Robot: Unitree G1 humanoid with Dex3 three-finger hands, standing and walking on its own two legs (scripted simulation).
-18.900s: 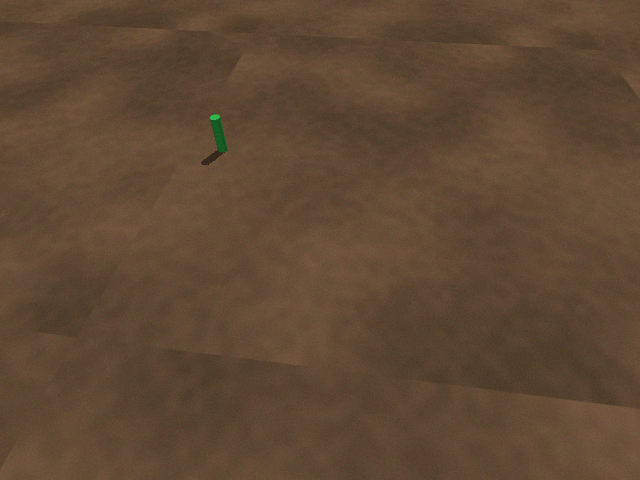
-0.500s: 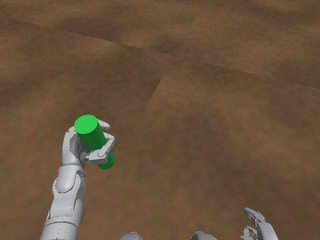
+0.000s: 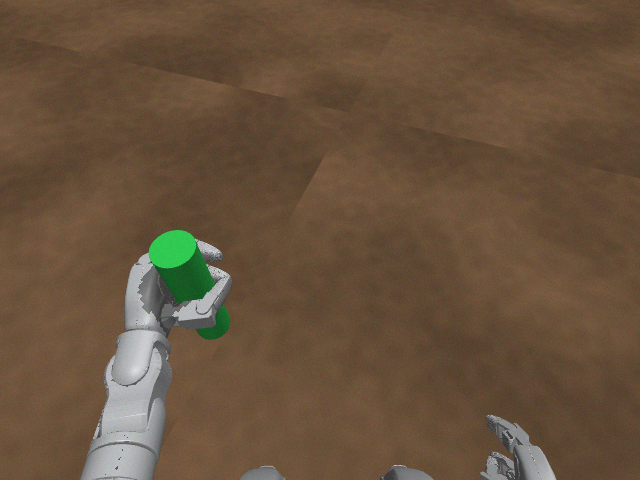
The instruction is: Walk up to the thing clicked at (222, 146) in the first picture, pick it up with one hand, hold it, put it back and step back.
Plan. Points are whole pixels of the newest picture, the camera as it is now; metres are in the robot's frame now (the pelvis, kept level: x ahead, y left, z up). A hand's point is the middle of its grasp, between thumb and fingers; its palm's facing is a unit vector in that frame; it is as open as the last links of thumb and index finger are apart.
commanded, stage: hold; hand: left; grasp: from the side
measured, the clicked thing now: (196, 292) +0.33 +0.18 +0.04
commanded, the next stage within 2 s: crouch in 1.54 s
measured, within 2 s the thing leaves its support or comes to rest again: neither
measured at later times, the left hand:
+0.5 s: hand (199, 286) +0.33 +0.17 +0.05, palm faces +0.07 -1.00 +0.01, open 6.4 cm
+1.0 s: hand (199, 284) +0.33 +0.17 +0.05, palm faces +0.07 -1.00 +0.01, open 6.4 cm
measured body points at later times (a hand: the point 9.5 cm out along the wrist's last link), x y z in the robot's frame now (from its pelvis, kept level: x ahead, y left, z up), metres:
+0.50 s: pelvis +0.00 +0.00 +0.00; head +0.03 +0.01 +0.45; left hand +0.32 +0.22 +0.06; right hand +0.13 -0.24 -0.10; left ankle +0.01 +0.13 -0.70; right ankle +0.03 -0.14 -0.70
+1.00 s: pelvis +0.00 +0.00 +0.00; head +0.03 +0.01 +0.45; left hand +0.32 +0.22 +0.06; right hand +0.13 -0.24 -0.10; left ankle +0.01 +0.13 -0.70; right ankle +0.03 -0.14 -0.70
